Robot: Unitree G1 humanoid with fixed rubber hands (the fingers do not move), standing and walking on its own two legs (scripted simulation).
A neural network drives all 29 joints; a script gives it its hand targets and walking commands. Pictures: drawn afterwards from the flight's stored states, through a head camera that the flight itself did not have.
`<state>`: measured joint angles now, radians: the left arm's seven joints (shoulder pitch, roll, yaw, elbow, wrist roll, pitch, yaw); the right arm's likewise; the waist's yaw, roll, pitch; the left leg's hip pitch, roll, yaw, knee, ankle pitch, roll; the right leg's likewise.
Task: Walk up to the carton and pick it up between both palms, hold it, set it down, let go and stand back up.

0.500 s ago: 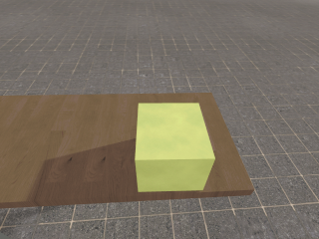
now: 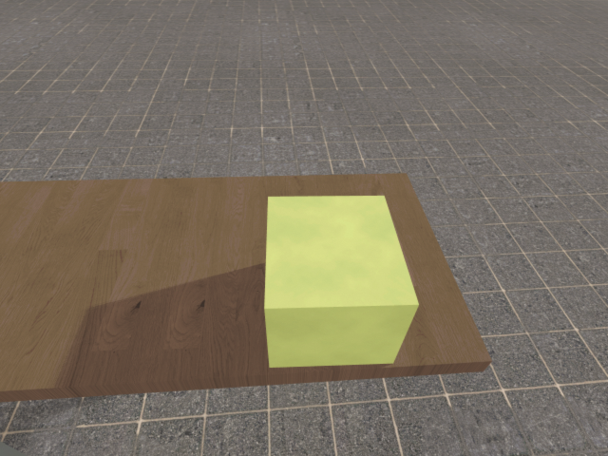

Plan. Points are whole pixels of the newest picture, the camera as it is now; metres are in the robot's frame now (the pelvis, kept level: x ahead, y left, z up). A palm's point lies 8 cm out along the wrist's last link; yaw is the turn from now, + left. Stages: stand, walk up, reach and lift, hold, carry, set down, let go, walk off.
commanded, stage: stand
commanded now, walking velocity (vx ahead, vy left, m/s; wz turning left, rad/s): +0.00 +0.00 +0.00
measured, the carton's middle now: (329, 278) +0.45 -0.05 -0.06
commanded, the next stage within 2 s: none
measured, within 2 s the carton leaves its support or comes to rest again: neither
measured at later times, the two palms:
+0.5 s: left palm out of the picture -0.03 +0.22 -0.15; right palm out of the picture -0.04 -0.17 -0.15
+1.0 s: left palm out of the picture -0.04 +0.20 -0.15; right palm out of the picture -0.05 -0.17 -0.15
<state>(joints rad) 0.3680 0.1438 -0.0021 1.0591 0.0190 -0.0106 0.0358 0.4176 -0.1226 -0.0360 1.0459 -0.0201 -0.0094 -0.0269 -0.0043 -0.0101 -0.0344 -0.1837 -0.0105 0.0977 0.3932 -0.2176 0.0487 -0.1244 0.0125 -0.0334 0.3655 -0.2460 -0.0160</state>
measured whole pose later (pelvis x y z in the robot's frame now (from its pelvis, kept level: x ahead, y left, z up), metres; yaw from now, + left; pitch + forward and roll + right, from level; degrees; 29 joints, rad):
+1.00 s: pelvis +0.02 +0.02 +0.00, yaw +0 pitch -1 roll +0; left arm 0.35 0.08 -0.03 1.21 0.01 0.00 0.06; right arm 0.41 -0.07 0.01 1.17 -0.02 -0.02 -0.05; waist -0.01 0.00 0.02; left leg -0.12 -0.05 0.10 0.38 -0.24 0.07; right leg -0.08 -0.03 -0.03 0.38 -0.29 0.01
